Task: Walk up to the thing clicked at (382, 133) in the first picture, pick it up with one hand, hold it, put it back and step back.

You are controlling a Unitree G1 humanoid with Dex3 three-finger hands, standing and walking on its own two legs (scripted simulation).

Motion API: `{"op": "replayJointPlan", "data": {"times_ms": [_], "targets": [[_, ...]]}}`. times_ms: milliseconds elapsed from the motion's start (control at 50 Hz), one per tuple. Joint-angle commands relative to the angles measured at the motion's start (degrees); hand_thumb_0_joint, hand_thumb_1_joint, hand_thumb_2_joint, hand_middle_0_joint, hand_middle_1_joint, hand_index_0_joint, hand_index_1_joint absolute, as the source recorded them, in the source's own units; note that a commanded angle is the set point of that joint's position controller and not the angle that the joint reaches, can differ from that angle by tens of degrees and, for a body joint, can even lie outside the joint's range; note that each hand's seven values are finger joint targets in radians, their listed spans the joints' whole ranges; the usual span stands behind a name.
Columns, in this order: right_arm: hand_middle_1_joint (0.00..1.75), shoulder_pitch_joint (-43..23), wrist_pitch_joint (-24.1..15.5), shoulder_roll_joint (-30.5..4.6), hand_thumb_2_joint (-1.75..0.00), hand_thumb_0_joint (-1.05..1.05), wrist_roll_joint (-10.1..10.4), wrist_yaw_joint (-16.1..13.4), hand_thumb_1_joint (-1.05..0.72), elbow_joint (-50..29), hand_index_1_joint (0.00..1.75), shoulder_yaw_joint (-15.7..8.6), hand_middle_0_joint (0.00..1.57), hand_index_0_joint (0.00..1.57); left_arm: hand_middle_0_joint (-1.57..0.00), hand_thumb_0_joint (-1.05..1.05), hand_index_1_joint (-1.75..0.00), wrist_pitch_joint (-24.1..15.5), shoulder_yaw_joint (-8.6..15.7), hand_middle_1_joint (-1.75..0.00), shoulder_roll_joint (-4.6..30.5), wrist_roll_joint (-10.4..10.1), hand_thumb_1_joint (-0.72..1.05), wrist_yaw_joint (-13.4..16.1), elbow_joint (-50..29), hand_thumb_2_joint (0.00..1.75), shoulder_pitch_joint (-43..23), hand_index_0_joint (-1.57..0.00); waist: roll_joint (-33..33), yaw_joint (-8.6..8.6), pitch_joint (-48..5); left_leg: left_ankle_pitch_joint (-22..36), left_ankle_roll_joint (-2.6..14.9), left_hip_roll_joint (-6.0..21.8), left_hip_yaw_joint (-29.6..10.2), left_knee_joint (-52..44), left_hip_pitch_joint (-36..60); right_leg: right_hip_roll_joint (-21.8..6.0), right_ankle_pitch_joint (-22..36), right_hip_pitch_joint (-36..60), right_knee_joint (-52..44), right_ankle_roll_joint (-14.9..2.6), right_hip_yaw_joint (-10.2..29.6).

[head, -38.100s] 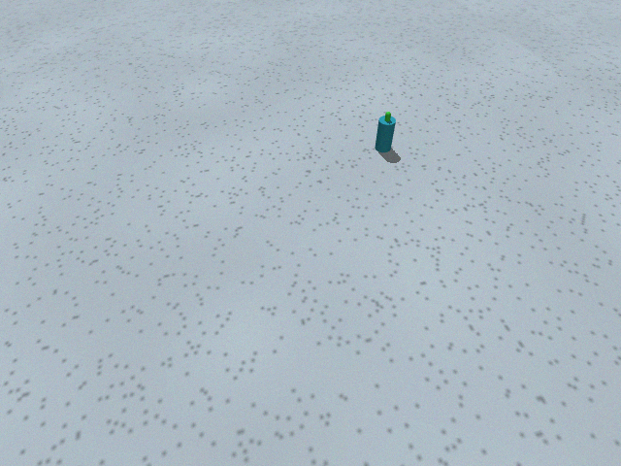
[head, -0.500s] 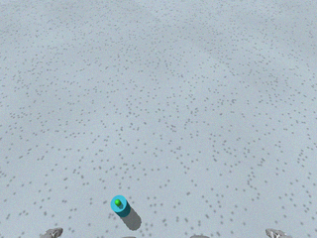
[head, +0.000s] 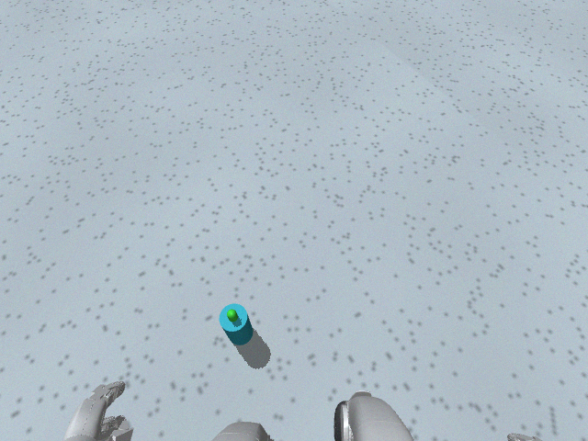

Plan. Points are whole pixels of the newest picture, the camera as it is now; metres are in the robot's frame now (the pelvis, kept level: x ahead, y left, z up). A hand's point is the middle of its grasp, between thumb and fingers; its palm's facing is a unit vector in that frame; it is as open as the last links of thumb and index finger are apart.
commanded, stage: step back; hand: left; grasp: from the side
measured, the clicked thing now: (236, 323) +0.44 +0.20 -0.64
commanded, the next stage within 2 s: none
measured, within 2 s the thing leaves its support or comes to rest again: neither
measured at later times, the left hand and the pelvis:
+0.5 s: hand out of the picture -0.02 +0.25 -0.12, palm faces -0.10 -0.90 -0.42, open 7.4 cm; pelvis -0.13 +0.00 +0.01, yaw -6 degrees
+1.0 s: hand out of the picture -0.18 +0.28 -0.14, palm faces -0.13 -0.91 -0.40, open 7.4 cm; pelvis -0.30 +0.02 +0.00, yaw -7 degrees
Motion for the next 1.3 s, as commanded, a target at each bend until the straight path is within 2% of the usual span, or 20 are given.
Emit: {"op": "replayJointPlan", "data": {"times_ms": [0, 60, 180, 280, 320, 340, 360, 440, 540, 620, 660, 700, 760, 900, 980, 1020, 1040, 1060, 1120, 1280], "targets": [[0.30, 0.64, -2.19, -19.62, -0.90, 0.00, -0.67, -0.59, -0.90, -4.86, 0.30, -5.03, 0.20, 0.20, -0.20, 0.00, -0.30, -0.95, 4.15, -0.30, 11.55, 0.62, 0.90, 2.02, -4.90, 0.90, -3.06, -0.20, 12.21, -3.22, -11.42, 27.82, 16.10, 24.66, -26.82, -18.67, -2.37, 9.71, -23.91, -1.96, 26.24, -0.24, 11.24], [0.30, -5.67, -2.30, -13.87, -0.90, 0.00, -0.40, -1.72, -0.90, -6.65, 0.30, -3.02, 0.20, 0.20, -0.20, 0.00, -0.30, -0.92, 4.39, -0.30, 10.70, -1.20, 0.90, 1.73, -1.77, 0.90, 4.57, -0.20, 9.90, 2.35, -9.80, 32.41, 11.31, 16.81, -12.15, -14.30, -0.02, 10.02, -14.57, -4.54, 33.19, -1.05, 11.76], [0.30, 2.02, -2.27, -13.52, -0.90, 0.00, 0.17, -2.11, -0.90, -7.11, 0.30, -3.27, 0.20, 0.20, -0.20, 0.00, -0.30, -1.91, 4.22, -0.30, 9.56, -0.38, 0.90, 0.82, -3.82, 0.90, 2.22, -0.20, 9.78, -2.28, -12.45, 41.38, 14.19, 17.54, -11.13, -8.23, 11.42, 7.14, -16.78, -3.53, 17.23, 1.90, 7.01], [0.30, -2.52, -1.02, -14.57, -0.90, 0.00, 1.10, -1.58, -0.90, -8.97, 0.30, -3.39, 0.20, 0.20, -0.20, 0.00, -0.30, -2.66, 4.17, -0.30, 8.22, 0.01, 0.90, 0.60, -0.04, 0.90, 10.75, -0.20, 11.62, 1.41, -16.54, 30.26, 9.28, 15.48, -8.98, -2.95, 6.24, 5.24, -0.69, 12.25, -14.03, 0.05, 0.61], [0.30, -1.32, -0.77, -11.14, -0.90, 0.00, 1.92, -1.31, -0.90, -9.18, 0.30, -2.32, 0.20, 0.20, -0.20, 0.00, -0.30, -3.51, 5.48, -0.30, 13.77, 1.44, 0.90, 0.83, -0.68, 0.90, 10.13, -0.20, -0.43, 0.76, -16.11, 12.20, 2.53, 8.52, -6.10, 4.73, -10.34, -3.63, 8.82, 21.95, -17.38, -3.77, 16.98], [0.30, -4.35, -0.55, -9.54, -0.90, 0.00, 2.11, -1.81, -0.90, -10.01, 0.30, -2.16, 0.20, 0.20, -0.20, 0.00, -0.30, -3.18, 6.57, -0.30, 19.46, 0.51, 0.90, 0.44, -1.62, 0.90, 7.49, -0.20, -13.98, 2.95, -13.39, -10.27, -0.77, -1.80, -1.98, 17.27, -13.74, -16.75, 16.00, 12.86, -20.21, -14.64, 31.08], [0.30, -4.99, -0.11, -11.47, -0.90, 0.00, 1.51, -2.35, -0.90, -9.35, 0.30, -3.25, 0.20, 0.20, -0.20, 0.00, -0.30, -3.67, 6.53, -0.30, 20.31, 1.28, 0.90, 0.61, -3.60, 0.90, 5.27, -0.20, -12.27, 3.06, -10.62, -15.43, -1.55, -1.34, -8.52, 28.92, -11.06, -20.64, 18.84, 4.80, -20.56, -18.71, 36.59], [0.30, 1.54, -0.62, -11.93, -0.90, 0.00, 2.06, -2.46, -0.90, -6.67, 0.30, -2.79, 0.20, 0.20, -0.20, 0.00, -0.30, -3.11, 5.27, -0.30, 13.76, 0.60, 0.90, 1.33, -6.03, 0.90, -0.64, -0.20, -5.81, -0.42, -10.24, -6.51, -1.87, -3.79, -8.67, 34.86, -11.96, -9.46, 23.93, 8.24, -14.38, -12.02, 15.49], [0.30, 0.90, -1.10, -10.94, -0.90, 0.00, 1.26, -2.50, -0.90, -8.25, 0.30, -2.20, 0.20, 0.20, -0.20, 0.00, -0.30, -2.22, 5.01, -0.30, 13.06, 0.90, 0.90, 1.92, -6.50, 0.90, 4.83, -0.20, -8.95, 2.84, -13.90, -8.93, -2.58, 0.63, -4.78, 12.93, -12.82, -10.60, 29.14, 21.78, -10.35, -12.11, 15.58], [0.30, 8.30, -1.70, -10.13, -0.90, 0.00, 0.34, -1.62, -0.90, -5.04, 0.30, -3.36, 0.20, 0.20, -0.20, 0.00, -0.30, -0.91, 4.32, -0.30, 13.91, -0.11, 0.90, 1.17, -7.49, 0.90, 1.24, -0.20, -8.61, -1.22, -15.85, 6.15, -0.43, 0.64, 2.41, -11.47, 1.69, -7.91, 19.60, 14.79, -6.07, -7.96, 13.35], [0.30, 4.74, -2.07, -17.12, -0.90, 0.00, -1.58, -1.21, -0.90, -6.88, 0.30, -5.20, 0.20, 0.20, -0.20, 0.00, -0.30, -0.44, 3.08, -0.30, 9.64, -0.44, 0.90, 1.00, -7.90, 0.90, 4.43, -0.20, 11.53, -0.43, -14.43, 15.90, 6.09, 18.04, -23.33, -18.24, 8.06, 4.83, -8.81, -4.56, 9.82, -1.53, 6.69], [0.30, 1.92, -2.57, -20.41, -0.90, 0.00, -0.57, -0.87, -0.90, -7.63, 0.30, -5.66, 0.20, 0.20, -0.20, 0.00, -0.30, -0.49, 4.74, -0.30, 12.33, 0.38, 0.90, 2.34, -7.19, 0.90, -1.99, -0.20, 12.92, -3.16, -11.16, 23.03, 15.79, 26.12, -30.10, -20.63, -6.28, 9.87, -23.81, -0.51, 29.41, -0.50, 12.57], [0.30, -3.99, -2.91, -14.23, -0.90, 0.00, -0.55, -1.85, -0.90, -8.99, 0.30, -3.57, 0.20, 0.20, -0.20, 0.00, -0.30, -0.50, 5.06, -0.30, 11.71, -0.85, 0.90, 1.62, -3.76, 0.90, 5.84, -0.20, 9.08, 2.75, -10.08, 28.98, 11.35, 17.75, -14.64, -14.60, -2.36, 9.55, -14.45, -3.46, 35.86, -0.58, 12.57], [0.30, 2.49, -2.49, -14.37, -0.90, 0.00, -0.22, -2.04, -0.90, -9.15, 0.30, -4.08, 0.20, 0.20, -0.20, 0.00, -0.30, -1.19, 4.27, -0.30, 9.87, 0.01, 0.90, 0.26, -4.30, 0.90, 4.62, -0.20, 11.66, -1.79, -14.24, 31.11, 13.30, 17.38, -11.89, -10.23, 8.66, 6.07, -16.07, 0.32, 12.82, 2.10, 5.48], [0.30, -2.23, -0.96, -15.77, -0.90, 0.00, 0.44, -1.66, -0.90, -10.13, 0.30, -4.02, 0.20, 0.20, -0.20, 0.00, -0.30, -1.67, 4.12, -0.30, 9.05, 0.26, 0.90, -0.14, 0.48, 0.90, 13.58, -0.20, 13.88, 2.46, -17.30, 23.64, 8.64, 16.13, -10.02, -6.34, 1.55, 4.81, -2.59, 14.50, -13.00, -0.26, 0.30], [0.30, -0.33, -0.45, -11.40, -0.90, 0.00, 0.90, -1.33, -0.90, -10.23, 0.30, -2.69, 0.20, 0.20, -0.20, 0.00, -0.30, -2.39, 5.57, -0.30, 13.89, 1.78, 0.90, -0.10, -0.13, 0.90, 12.71, -0.20, 0.67, 1.61, -14.89, 3.53, 2.27, 6.80, -7.19, 3.28, -15.05, -3.80, -4.80, 20.89, -18.52, -3.94, 17.52], [0.30, -4.26, -0.47, -9.67, -0.90, 0.00, 1.19, -2.38, -0.90, -11.08, 0.30, -2.75, 0.20, 0.20, -0.20, 0.00, -0.30, -1.94, 7.16, -0.30, 21.15, 1.45, 0.90, -0.18, -1.54, 0.90, 8.86, -0.20, -16.11, 4.66, -11.66, -12.39, -0.95, -3.02, -3.45, 18.03, -16.45, -18.32, -2.71, 6.41, -24.00, -14.20, 32.90], [0.30, -4.20, -0.12, -12.40, -0.90, 0.00, 1.01, -2.80, -0.90, -10.84, 0.30, -3.82, 0.20, 0.20, -0.20, 0.00, -0.30, -2.33, 7.17, -0.30, 22.16, 1.45, 0.90, 0.17, -3.59, 0.90, 4.53, -0.20, -14.33, 3.42, -7.44, -13.44, -1.77, -0.37, -10.43, 29.18, -13.10, -22.91, -2.65, -3.47, -26.19, -17.98, 37.59], [0.30, 2.96, -0.55, -11.70, -0.90, 0.00, 2.13, -2.52, -0.90, -7.12, 0.30, -3.00, 0.20, 0.20, -0.20, 0.00, -0.30, -2.45, 5.46, -0.30, 14.21, 1.20, 0.90, 0.85, -5.14, 0.90, -2.83, -0.20, -4.97, -1.83, -7.98, -4.25, -1.71, -4.33, -8.82, 32.67, -13.02, -10.26, 12.72, 2.62, -16.11, -10.73, 14.66], [0.30, 4.49, -1.52, -10.12, -0.90, 0.00, 0.17, -2.20, -0.90, -7.97, 0.30, -2.59, 0.20, 0.20, -0.20, 0.00, -0.30, -0.94, 4.89, -0.30, 14.18, 0.84, 0.90, 1.63, -5.26, 0.90, 3.69, -0.20, -10.22, 2.33, -14.37, -5.20, -1.30, 1.37, -0.39, -0.77, -7.99, -11.25, 23.35, 19.69, -8.04, -9.90, 13.96]]}}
